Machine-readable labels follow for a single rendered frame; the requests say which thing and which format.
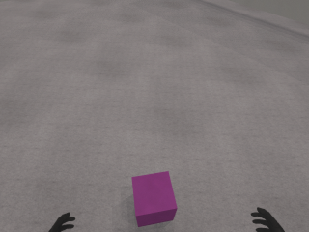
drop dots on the carton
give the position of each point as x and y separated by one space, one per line
154 198

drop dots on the robot left hand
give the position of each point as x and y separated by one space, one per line
58 225

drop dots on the robot right hand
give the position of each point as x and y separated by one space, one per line
270 221

